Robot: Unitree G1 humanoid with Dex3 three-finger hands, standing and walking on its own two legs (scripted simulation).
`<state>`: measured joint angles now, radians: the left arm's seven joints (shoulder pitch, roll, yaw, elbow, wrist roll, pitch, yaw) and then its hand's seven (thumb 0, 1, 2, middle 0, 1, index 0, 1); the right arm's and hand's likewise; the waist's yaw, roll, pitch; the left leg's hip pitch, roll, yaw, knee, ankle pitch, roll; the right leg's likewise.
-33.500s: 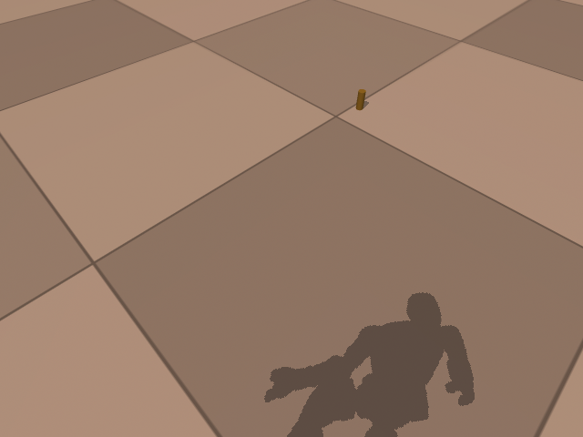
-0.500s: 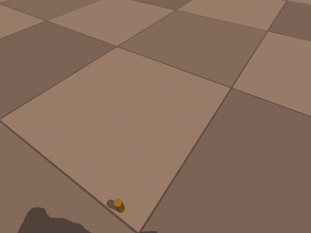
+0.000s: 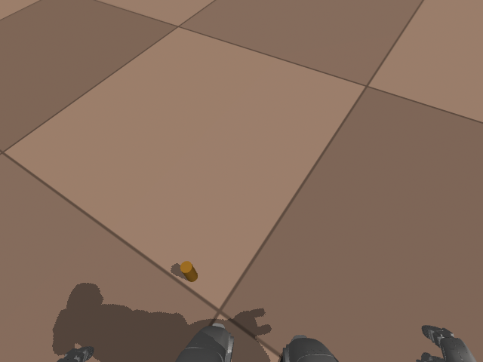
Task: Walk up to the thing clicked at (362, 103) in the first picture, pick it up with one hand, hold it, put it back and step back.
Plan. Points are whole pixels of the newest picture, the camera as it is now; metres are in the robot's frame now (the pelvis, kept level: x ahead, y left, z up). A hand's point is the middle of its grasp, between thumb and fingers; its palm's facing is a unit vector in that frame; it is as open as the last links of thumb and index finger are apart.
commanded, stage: step back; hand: left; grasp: from above
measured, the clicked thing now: (189, 271) +0.47 +0.28 -0.69
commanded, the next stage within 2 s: none
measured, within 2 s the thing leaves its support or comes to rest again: neither
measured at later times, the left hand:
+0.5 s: hand out of the picture -0.02 +0.31 -0.14, palm faces +0.06 -0.92 -0.38, open 7.3 cm
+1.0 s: hand out of the picture -0.13 +0.31 -0.13, palm faces +0.00 -0.91 -0.41, open 7.3 cm
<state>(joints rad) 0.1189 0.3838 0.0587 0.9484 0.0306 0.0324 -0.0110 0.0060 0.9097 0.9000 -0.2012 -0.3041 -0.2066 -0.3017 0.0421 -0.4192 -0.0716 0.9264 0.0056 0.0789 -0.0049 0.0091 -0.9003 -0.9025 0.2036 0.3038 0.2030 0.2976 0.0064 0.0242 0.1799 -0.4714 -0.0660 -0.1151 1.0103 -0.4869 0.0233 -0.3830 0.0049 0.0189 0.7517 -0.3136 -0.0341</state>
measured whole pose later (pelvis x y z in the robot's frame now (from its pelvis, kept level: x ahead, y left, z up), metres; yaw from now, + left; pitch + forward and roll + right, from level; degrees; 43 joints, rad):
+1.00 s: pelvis -0.26 +0.04 +0.01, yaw +2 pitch -2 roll +0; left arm 0.12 0.37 0.06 0.76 0.03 0.04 0.02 0.01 0.90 0.90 -0.21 -0.30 -0.21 -0.30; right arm 0.18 -0.41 -0.05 0.88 -0.01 0.05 -0.02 0.01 -0.90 -0.90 0.20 0.30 0.20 0.30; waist 0.00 0.00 0.17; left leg -0.28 -0.04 -0.06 0.76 -0.46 -0.01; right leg -0.39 -0.04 0.02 0.67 -0.25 0.02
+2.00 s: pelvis -0.57 +0.01 +0.01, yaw +0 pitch -3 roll -1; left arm 0.18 0.38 0.07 0.93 0.03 0.02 -0.02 0.01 0.91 0.90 -0.20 -0.30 -0.21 -0.30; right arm 0.17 -0.37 -0.04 0.92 -0.04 0.02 0.00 0.01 -0.90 -0.90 0.21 0.30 0.21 0.30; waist 0.01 0.01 0.09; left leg -0.34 0.04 -0.01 0.67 -0.29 0.00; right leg -0.22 0.02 0.03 0.61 -0.36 -0.01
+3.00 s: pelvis -0.53 +0.02 +0.03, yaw +2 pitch -2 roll +0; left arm 0.05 0.35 0.02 1.08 0.00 -0.01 0.00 0.01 0.91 0.90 -0.20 -0.30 -0.21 -0.30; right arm 0.06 -0.34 -0.02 1.06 0.00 -0.02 -0.01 0.01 -0.90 -0.90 0.20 0.30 0.20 0.30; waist 0.01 -0.01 0.07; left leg -0.14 -0.01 -0.03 0.47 -0.29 0.00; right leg -0.13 -0.03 -0.03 0.45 -0.29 0.02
